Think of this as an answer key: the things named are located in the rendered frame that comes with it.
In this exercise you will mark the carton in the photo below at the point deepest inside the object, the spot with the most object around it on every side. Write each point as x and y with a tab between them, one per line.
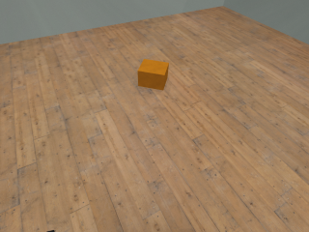
153	74

